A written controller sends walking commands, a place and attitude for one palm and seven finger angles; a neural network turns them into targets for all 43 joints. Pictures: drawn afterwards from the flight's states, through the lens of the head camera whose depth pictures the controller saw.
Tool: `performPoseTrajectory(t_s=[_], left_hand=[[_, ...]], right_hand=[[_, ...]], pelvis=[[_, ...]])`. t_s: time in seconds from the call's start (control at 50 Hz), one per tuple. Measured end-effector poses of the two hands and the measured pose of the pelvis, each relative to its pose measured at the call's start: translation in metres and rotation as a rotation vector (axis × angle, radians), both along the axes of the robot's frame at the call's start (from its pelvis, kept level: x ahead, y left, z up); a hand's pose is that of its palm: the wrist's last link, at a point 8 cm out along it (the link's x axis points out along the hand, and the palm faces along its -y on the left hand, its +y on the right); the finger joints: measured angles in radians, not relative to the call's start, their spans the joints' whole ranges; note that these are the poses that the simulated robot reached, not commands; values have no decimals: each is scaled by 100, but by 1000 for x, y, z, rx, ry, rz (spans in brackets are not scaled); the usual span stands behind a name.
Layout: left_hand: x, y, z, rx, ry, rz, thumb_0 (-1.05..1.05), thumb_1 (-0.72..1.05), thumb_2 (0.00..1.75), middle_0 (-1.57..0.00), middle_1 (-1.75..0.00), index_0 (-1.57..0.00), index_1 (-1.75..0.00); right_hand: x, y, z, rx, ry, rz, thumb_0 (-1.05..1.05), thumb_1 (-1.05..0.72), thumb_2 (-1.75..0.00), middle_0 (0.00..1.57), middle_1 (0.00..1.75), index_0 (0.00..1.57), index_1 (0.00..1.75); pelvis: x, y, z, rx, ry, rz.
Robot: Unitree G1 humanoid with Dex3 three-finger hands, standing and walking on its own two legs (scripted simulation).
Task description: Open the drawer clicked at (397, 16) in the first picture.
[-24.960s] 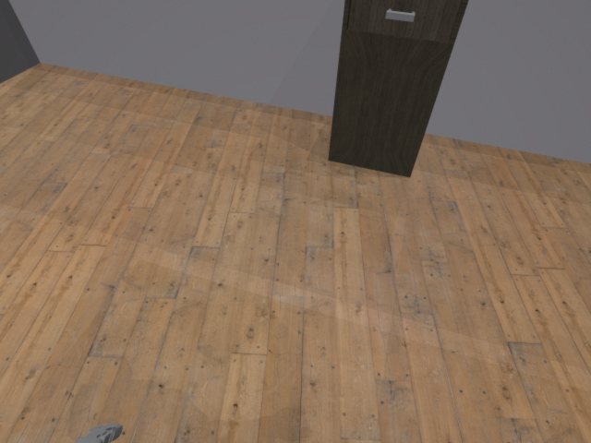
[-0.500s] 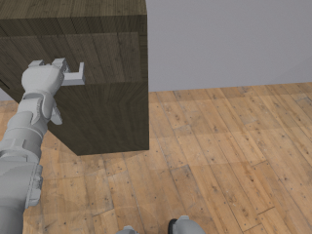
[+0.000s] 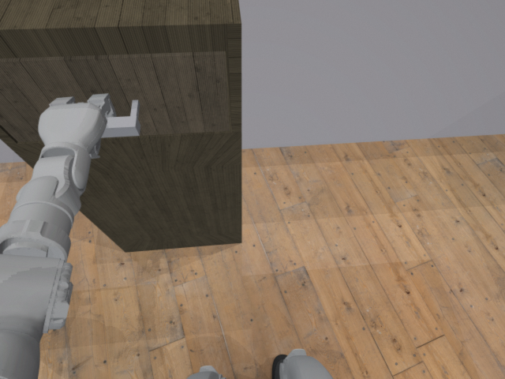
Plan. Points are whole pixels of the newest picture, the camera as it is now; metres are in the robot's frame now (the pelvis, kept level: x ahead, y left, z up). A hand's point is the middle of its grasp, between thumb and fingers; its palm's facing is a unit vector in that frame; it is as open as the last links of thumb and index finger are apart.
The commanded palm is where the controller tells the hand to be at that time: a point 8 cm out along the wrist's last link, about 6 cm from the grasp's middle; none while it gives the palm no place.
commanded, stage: close the thumb around the handle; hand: left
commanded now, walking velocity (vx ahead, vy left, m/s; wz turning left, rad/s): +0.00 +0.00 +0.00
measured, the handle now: (106, 117) +0.53 +0.23 +0.05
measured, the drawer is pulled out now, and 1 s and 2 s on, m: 0.00 0.09 0.20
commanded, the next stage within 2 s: pull the drawer open in 0.10 s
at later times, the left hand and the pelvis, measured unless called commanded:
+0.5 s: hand (88, 157) +0.47 +0.26 +0.03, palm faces -0.08 -0.04 -1.00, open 5.4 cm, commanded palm +0.43 +0.24 +0.09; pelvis +0.02 +0.00 +0.01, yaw -1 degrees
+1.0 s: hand (81, 196) +0.40 +0.25 +0.03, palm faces -0.04 -0.04 -1.00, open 5.4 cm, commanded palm +0.37 +0.24 +0.09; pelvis +0.02 -0.01 +0.02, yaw +0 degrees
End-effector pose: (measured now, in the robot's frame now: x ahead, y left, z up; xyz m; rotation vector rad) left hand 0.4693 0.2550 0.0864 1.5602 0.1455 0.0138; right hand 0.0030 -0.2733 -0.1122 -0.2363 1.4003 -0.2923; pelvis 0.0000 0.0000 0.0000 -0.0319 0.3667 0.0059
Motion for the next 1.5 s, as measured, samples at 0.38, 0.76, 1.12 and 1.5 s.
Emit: performPoseTrajectory(t_s=[0.38,0.76,1.12,1.5], left_hand=[[-6,0,-1,-20,4,1,0,74,82,-38,-135,-42,-135],[-55,-1,-2,-16,-34,-9,0,73,85,-41,-134,-42,-135],[-109,-4,-2,-22,-50,13,-1,74,84,-42,-135,-42,-135],[-140,-6,-2,-27,-45,23,-1,74,82,-42,-135,-42,-135]], right_hand=[[5,1,0,17,4,-16,1,-90,-90,21,30,20,30],[99,7,4,65,-177,73,1,-90,-90,20,30,20,30],[134,10,11,81,-287,133,1,-90,-90,20,30,20,30],[132,6,16,65,-349,128,1,-90,-90,20,30,20,30]], pelvis=[[10,0,4,-1,-11,-15],[24,-3,13,7,-67,-5],[20,-8,17,17,-126,1],[10,-13,18,27,-161,-15]])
